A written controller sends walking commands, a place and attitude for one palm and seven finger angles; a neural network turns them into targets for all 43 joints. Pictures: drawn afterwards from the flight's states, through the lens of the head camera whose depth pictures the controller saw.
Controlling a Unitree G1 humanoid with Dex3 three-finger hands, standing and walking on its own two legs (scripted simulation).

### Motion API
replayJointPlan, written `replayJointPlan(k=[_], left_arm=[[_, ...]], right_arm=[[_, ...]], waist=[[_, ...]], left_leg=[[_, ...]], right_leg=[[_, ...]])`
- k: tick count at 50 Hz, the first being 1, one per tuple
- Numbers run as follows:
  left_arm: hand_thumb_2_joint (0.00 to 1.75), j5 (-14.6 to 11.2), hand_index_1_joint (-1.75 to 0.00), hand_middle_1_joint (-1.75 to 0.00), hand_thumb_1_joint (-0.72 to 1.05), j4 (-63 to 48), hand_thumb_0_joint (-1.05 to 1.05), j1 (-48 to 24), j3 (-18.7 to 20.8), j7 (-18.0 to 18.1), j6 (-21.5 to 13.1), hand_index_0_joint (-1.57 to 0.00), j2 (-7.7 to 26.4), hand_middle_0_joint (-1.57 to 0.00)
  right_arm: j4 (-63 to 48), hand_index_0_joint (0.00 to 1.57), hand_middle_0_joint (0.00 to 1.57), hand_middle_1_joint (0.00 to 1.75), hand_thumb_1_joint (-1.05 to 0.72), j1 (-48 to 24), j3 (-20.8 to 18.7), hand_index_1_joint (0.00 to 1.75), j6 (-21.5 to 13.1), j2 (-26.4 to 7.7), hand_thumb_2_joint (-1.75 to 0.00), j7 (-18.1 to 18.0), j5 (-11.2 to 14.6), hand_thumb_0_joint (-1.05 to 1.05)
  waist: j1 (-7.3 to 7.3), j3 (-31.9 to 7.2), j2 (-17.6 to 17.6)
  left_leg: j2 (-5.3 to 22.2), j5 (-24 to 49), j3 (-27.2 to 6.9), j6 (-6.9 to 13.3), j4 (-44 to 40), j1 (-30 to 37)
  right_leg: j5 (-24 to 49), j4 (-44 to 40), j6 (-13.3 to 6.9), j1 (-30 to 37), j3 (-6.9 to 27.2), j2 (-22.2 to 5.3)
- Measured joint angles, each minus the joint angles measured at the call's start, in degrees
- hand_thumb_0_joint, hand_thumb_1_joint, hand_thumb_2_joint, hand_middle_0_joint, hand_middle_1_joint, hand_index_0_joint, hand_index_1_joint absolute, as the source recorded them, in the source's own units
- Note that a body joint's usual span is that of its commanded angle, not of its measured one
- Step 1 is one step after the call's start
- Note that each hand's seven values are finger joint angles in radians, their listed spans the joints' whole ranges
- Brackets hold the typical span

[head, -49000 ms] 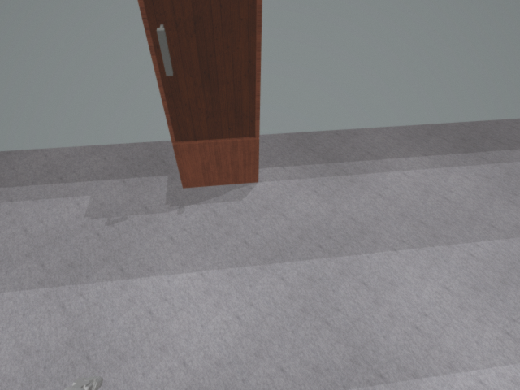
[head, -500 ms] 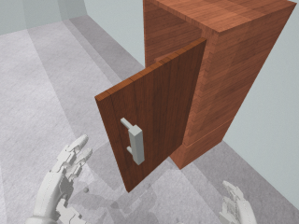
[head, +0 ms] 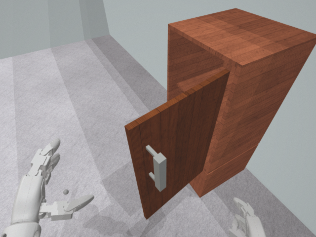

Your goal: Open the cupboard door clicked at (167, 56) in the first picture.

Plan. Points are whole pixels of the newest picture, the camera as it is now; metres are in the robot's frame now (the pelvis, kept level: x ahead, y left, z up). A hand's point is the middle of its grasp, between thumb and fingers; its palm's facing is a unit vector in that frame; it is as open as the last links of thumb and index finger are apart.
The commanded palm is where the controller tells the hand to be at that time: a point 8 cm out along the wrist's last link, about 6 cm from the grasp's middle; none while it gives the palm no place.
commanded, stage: draw the hand back to the body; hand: left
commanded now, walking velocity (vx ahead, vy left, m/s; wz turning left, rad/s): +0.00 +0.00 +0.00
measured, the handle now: (155, 168) +0.31 +0.05 +0.00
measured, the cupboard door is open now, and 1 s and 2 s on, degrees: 100 100 100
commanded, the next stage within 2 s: step back with the hand held close in 0.72 s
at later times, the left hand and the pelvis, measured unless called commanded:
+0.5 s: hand (28, 166) +0.19 +0.26 +0.17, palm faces +0.44 -0.81 -0.39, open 7.8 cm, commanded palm +0.14 +0.30 +0.18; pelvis +0.00 +0.00 +0.02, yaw -1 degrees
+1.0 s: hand (33, 163) +0.19 +0.25 +0.18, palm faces +0.42 -0.80 -0.43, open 7.4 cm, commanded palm +0.14 +0.29 +0.19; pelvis -0.01 -0.01 +0.02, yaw -2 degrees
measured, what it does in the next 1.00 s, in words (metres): stands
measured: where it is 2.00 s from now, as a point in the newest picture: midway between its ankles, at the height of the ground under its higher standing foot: outside the picture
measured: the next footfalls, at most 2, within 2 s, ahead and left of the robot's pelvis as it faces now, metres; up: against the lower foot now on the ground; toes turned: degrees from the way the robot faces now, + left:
none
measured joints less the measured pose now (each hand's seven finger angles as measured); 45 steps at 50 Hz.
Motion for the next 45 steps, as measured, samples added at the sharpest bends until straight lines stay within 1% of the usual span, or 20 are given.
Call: replayJointPlan(k=[9, 20, 24, 27, 32, 43, 45], left_arm=[[0.65, -0.5, -0.30, -0.30, 0.32, 0.1, 0.00, -2.9, 5.3, -0.2, -0.8, -0.19, 1.3, -0.19], [0.82, -1.4, -0.30, -0.30, 0.69, 0.6, 0.00, -7.1, 12.1, -0.4, -2.2, -0.20, 3.3, -0.20], [0.86, -1.6, -0.30, -0.30, 0.79, 1.7, 0.01, -7.6, 12.2, -0.4, -2.5, -0.20, 2.2, -0.21], [0.88, -1.5, -0.30, -0.30, 0.84, 2.0, 0.01, -7.1, 11.3, -0.6, -2.3, -0.21, 1.7, -0.21], [0.89, -1.4, -0.30, -0.30, 0.87, 1.7, 0.01, -6.4, 10.5, -0.7, -2.1, -0.21, 1.8, -0.21], [0.90, -1.5, -0.30, -0.30, 0.89, 2.0, 0.01, -7.3, 11.1, -0.5, -2.7, -0.21, 2.0, -0.21], [0.90, -1.2, -0.30, -0.30, 0.89, 2.1, 0.01, -7.9, 12.3, -0.7, -3.7, -0.21, 2.4, -0.21]], right_arm=[[2.6, 0.20, 0.20, 0.30, -0.90, -1.9, -0.4, 0.30, -0.4, -0.2, -0.89, 1.3, -0.5, 0.01], [4.5, 0.20, 0.20, 0.30, -0.91, -2.9, -1.5, 0.30, 0.5, -0.8, -0.89, 2.1, -0.4, 0.01], [4.7, 0.20, 0.20, 0.30, -0.91, -3.0, -1.8, 0.30, 1.0, -1.0, -0.89, 2.4, -0.3, 0.01], [4.9, 0.20, 0.20, 0.30, -0.91, -2.9, -1.9, 0.30, 1.2, -0.9, -0.89, 2.4, -0.4, 0.01], [5.4, 0.20, 0.20, 0.30, -0.91, -2.5, -1.9, 0.30, 0.9, -0.7, -0.89, 2.0, -0.4, 0.01], [6.1, 0.20, 0.20, 0.30, -0.91, -2.9, -1.9, 0.30, 0.1, -0.3, -0.90, 2.0, -0.4, 0.01], [5.5, 0.20, 0.20, 0.30, -0.91, -3.0, -1.7, 0.30, 0.5, -0.3, -0.89, 2.0, -0.2, 0.01]], waist=[[0.41, 1.8, 0.1], [0.88, 3.1, -0.1], [0.74, 3.7, -0.1], [0.70, 4.0, -0.2], [0.72, 4.1, -0.5], [0.70, 4.5, -0.3], [0.49, 4.1, -0.3]], left_leg=[[-0.4, 3.0, 0.5, 0.2, -7.2, 6.6], [-0.4, 5.1, 0.8, 0.1, -11.2, 10.2], [-0.3, 5.6, 1.0, 0.1, -11.8, 10.5], [-0.2, 5.8, 1.0, 0.1, -11.9, 10.6], [0.1, 5.8, 1.1, -0.1, -11.8, 10.8], [0.4, 6.1, 1.1, -0.6, -12.0, 11.3], [0.7, 5.9, 1.0, -0.6, -11.3, 10.0]], right_leg=[[2.8, -6.4, 0.5, 6.2, 0.9, -0.1], [4.9, -10.3, 0.4, 9.5, 1.4, 0.1], [5.5, -10.9, 0.3, 9.9, 1.6, 0.1], [5.7, -11.0, 0.2, 9.9, 1.7, 0.2], [5.9, -11.2, -0.1, 10.3, 1.7, 0.5], [6.2, -11.5, -0.6, 10.7, 1.6, 0.9], [6.4, -11.6, -0.7, 9.8, 1.5, 1.1]])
